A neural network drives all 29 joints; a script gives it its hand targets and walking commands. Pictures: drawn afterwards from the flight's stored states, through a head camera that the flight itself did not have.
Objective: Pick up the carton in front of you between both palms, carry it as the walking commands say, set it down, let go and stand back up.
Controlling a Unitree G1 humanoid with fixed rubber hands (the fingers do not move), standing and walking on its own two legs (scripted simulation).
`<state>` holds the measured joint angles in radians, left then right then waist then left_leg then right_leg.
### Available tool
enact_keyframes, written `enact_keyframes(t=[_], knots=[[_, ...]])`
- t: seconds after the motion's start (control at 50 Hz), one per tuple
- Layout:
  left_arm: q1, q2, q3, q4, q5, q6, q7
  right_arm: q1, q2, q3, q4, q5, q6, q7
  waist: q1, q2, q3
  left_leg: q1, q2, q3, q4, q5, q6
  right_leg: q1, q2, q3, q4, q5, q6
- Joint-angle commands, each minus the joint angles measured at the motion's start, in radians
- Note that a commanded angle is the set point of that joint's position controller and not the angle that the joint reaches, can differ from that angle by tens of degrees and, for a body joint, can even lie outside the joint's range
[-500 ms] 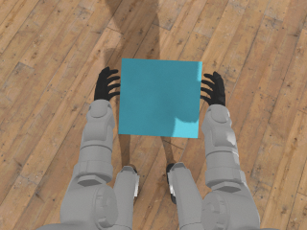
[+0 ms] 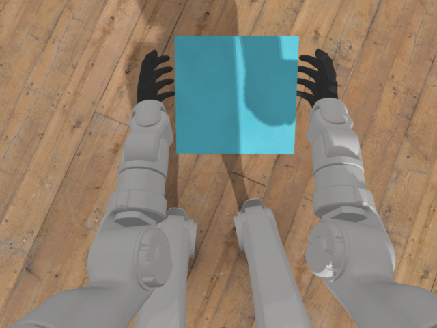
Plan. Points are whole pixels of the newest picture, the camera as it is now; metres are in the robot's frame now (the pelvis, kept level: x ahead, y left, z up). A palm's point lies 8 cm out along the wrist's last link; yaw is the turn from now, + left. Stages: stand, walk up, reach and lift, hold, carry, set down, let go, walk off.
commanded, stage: set down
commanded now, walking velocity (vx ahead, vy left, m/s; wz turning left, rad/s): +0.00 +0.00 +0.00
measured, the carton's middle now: (232, 102) +0.50 -0.07 -0.23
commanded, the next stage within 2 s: none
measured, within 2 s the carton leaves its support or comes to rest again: rests again in 0.76 s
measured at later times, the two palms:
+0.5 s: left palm (176, 103) +0.52 +0.05 -0.24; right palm (305, 103) +0.49 -0.24 -0.25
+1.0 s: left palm (180, 95) +0.55 +0.05 -0.29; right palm (302, 96) +0.52 -0.25 -0.29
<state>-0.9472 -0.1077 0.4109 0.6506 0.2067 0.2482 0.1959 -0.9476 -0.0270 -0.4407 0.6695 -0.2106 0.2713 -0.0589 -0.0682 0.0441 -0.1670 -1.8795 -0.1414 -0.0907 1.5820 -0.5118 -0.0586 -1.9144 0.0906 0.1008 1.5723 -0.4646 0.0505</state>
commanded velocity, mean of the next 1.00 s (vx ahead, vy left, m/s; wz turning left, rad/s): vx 0.00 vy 0.00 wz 0.00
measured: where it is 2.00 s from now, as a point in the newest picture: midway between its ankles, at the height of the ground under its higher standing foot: (216, 258)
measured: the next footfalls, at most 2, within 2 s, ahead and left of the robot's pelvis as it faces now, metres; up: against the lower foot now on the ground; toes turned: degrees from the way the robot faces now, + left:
none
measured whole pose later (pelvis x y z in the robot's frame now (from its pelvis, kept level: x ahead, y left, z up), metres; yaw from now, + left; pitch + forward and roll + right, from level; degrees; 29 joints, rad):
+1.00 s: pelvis -0.01 -0.01 -0.15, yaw +3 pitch +42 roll +2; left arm -1.42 0.04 0.43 0.85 0.14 0.19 0.17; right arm -1.40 -0.29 -0.44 0.88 -0.17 0.25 0.06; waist -0.11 0.07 0.23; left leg -2.22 -0.21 -0.06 2.12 -0.65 -0.10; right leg -2.26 0.07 0.07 2.12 -0.60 0.05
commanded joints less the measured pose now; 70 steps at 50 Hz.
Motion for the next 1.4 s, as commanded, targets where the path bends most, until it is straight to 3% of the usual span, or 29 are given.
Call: enact_keyframes(t=[0.0, 0.34, 0.56, 0.58, 0.64, 0.7, 0.82, 1.0, 1.38], knots=[[-0.688, -0.88, -0.521, 0.024, -0.118, -0.024, -0.239, -0.643, 0.856, 0.513, 0.014, 0.139, -0.016, 0.29, -0.047, -0.003, -1.042, 0.476, -0.072, 0.142, -0.066, 0.253, -0.004, 0.597, 0.066, -0.164, -0.052, 0.321, 0.0], [-0.962, -0.756, -0.411, 0.121, -0.153, -0.03, -0.228, -0.907, 0.711, 0.458, 0.067, 0.148, -0.015, 0.276, -0.077, -0.047, -0.964, 0.228, -0.077, 0.191, 0.187, 0.152, 0.011, 0.5, 0.033, -0.169, 0.147, 0.277, 0.014], [-1.091, -0.693, -0.459, 0.118, -0.24, -0.046, -0.226, -1.028, 0.642, 0.506, 0.08, 0.223, -0.029, 0.286, -0.096, -0.06, -0.951, 0.17, -0.072, 0.207, 0.35, 0.189, 0.013, 0.496, 0.014, -0.161, 0.287, 0.352, 0.018], [-1.086, -0.671, -0.447, 0.144, -0.232, -0.042, -0.224, -1.032, 0.631, 0.502, 0.097, 0.222, -0.027, 0.292, -0.098, -0.059, -0.927, 0.181, -0.069, 0.204, 0.358, 0.18, 0.017, 0.46, 0.013, -0.165, 0.297, 0.339, 0.018], [-1.001, -0.654, -0.377, 0.23, -0.165, -0.026, -0.226, -0.971, 0.597, 0.444, 0.171, 0.19, -0.022, 0.309, -0.076, 0.018, -0.742, 0.118, -0.071, 0.21, 0.37, 0.148, 0.015, 0.326, 0.016, -0.154, 0.308, 0.272, 0.001], [-0.948, -0.698, -0.356, 0.26, -0.147, -0.022, -0.245, -0.922, 0.609, 0.397, 0.201, 0.166, -0.019, 0.337, -0.088, 0.05, -0.659, 0.088, -0.075, 0.205, 0.382, 0.179, 0.016, 0.286, 0.021, -0.149, 0.328, 0.307, -0.012], [-0.878, -0.705, -0.356, 0.297, -0.144, -0.027, -0.255, -0.857, 0.607, 0.38, 0.233, 0.155, -0.02, 0.36, -0.098, 0.048, -0.592, 0.067, -0.08, 0.196, 0.402, 0.228, 0.016, 0.246, 0.019, -0.15, 0.36, 0.36, -0.017], [-0.804, -0.623, -0.307, 0.35, -0.096, -0.006, -0.249, -0.791, 0.506, 0.3, 0.29, 0.094, -0.002, 0.386, -0.102, 0.076, -0.463, 0.086, -0.078, 0.179, 0.392, 0.157, 0.02, 0.098, 0.011, -0.155, 0.364, 0.221, -0.034], [-0.679, -0.467, -0.169, 0.45, 0.006, 0.008, -0.266, -0.698, 0.345, 0.15, 0.42, -0.009, 0.007, 0.386, -0.057, 0.066, -0.28, 0.02, -0.058, 0.165, 0.379, 0.087, 0.035, 0.005, -0.006, -0.119, 0.355, 0.13, -0.058]])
